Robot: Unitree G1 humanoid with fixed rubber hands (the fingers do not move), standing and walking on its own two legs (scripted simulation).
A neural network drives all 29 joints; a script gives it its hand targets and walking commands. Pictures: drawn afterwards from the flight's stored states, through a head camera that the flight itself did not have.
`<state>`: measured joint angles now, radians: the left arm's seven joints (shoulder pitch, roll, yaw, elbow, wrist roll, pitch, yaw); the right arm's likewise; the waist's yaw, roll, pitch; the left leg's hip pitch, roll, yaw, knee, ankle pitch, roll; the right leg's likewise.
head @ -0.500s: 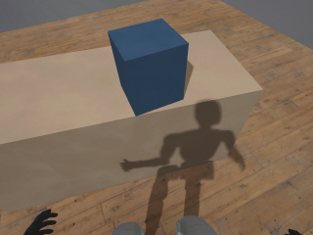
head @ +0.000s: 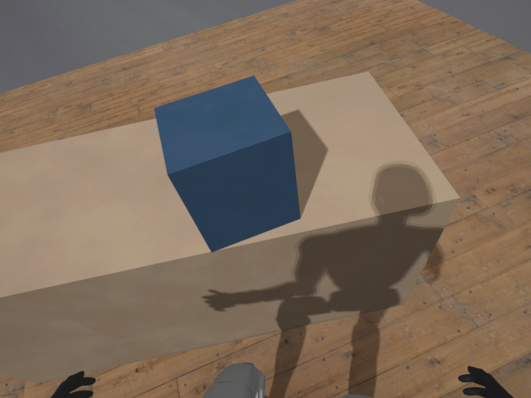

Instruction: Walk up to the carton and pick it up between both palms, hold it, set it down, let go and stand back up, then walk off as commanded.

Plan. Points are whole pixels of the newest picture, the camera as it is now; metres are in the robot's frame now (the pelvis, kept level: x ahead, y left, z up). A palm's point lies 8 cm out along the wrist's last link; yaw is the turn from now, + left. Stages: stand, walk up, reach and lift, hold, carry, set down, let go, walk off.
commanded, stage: walk up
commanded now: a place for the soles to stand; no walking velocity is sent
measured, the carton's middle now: (232, 166) +0.53 +0.10 +0.00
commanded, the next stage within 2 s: none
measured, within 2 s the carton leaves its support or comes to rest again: neither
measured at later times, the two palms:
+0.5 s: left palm out of the picture +0.12 +0.33 -0.05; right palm (499, 374) +0.15 -0.30 -0.10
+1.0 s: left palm out of the picture +0.06 +0.35 -0.07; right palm (491, 386) +0.13 -0.28 -0.08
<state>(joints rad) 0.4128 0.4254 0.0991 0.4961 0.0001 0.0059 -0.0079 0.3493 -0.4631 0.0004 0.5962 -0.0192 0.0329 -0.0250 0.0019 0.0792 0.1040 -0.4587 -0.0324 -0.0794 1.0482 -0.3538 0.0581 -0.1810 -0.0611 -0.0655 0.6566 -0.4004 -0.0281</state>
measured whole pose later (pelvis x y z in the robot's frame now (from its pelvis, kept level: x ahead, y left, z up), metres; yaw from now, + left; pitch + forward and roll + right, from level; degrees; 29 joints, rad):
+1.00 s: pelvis -0.03 +0.03 -0.02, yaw +6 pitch -6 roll +1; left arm 0.32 0.43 0.07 0.50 0.00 0.03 0.01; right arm 0.25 -0.49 0.00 0.60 0.00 0.02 -0.01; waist 0.00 -0.01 0.14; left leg -0.30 -0.04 -0.09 0.78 -0.40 0.01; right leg -0.36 -0.09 -0.07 0.80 -0.34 -0.01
